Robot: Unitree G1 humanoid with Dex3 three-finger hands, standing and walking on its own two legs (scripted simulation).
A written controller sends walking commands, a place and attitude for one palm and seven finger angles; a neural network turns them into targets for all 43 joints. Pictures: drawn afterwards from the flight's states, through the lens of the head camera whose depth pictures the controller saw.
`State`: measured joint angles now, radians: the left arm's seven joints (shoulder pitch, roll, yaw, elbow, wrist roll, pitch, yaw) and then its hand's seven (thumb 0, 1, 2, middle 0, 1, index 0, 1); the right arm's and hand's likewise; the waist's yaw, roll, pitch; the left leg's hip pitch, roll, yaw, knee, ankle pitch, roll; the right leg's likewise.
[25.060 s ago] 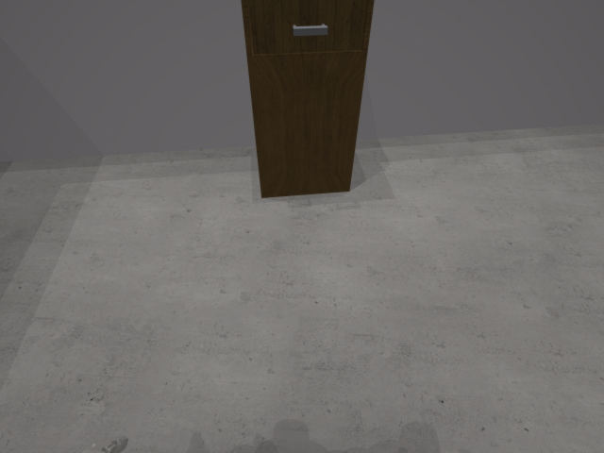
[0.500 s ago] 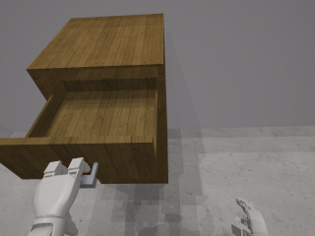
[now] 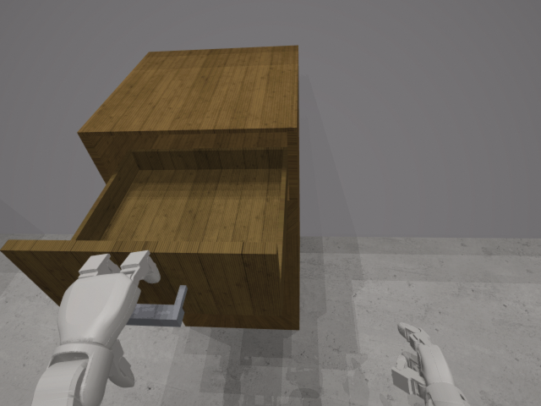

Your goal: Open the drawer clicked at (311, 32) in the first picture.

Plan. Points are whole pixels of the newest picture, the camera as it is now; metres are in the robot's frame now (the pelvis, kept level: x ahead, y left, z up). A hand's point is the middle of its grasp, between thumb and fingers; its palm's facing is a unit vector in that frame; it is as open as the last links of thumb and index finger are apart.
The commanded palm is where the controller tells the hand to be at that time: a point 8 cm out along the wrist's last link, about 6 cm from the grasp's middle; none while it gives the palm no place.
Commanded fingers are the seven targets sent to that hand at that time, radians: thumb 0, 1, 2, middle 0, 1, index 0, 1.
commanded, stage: lift the hand off the handle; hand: left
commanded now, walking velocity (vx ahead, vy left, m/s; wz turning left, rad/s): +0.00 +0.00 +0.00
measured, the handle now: (146, 302) +0.23 +0.25 +0.03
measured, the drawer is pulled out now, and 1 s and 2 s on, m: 0.29 0.29 0.29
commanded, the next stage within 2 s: draw the hand back to the body in 0.78 s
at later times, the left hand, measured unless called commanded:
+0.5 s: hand (103, 267) +0.21 +0.25 +0.15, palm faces +0.19 -0.04 -0.98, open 13.7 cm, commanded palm +0.17 +0.24 +0.21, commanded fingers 0.00 -0.50 0.30 -0.30 -1.20 -0.30 -1.20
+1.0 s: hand (102, 263) +0.21 +0.25 +0.17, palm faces +0.14 -0.06 -0.99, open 13.9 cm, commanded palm +0.17 +0.24 +0.23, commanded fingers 0.00 -0.50 0.30 -0.30 -1.20 -0.30 -1.20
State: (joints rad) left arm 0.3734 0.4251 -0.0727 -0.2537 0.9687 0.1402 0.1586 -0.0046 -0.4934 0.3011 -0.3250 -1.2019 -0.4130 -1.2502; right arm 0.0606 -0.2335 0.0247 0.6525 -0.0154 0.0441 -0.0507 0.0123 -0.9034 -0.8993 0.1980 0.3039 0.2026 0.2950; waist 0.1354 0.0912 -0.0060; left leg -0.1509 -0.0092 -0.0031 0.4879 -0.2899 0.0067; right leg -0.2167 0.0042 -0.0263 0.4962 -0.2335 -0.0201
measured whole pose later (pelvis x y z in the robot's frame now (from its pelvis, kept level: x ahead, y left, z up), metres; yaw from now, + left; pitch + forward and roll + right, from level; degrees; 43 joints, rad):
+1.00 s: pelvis -0.01 -0.01 +0.00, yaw +1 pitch -4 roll +0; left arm 0.24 0.57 0.09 -0.44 0.80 0.16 -0.09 0.00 -0.49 0.30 -0.32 -1.20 -0.32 -1.20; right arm 0.07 -0.28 0.05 0.63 0.03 0.04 -0.03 0.01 -0.90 -0.90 0.20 0.30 0.20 0.29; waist 0.12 0.13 0.02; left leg -0.11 0.00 -0.02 0.42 -0.24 -0.01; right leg -0.17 0.01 -0.05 0.44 -0.20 -0.03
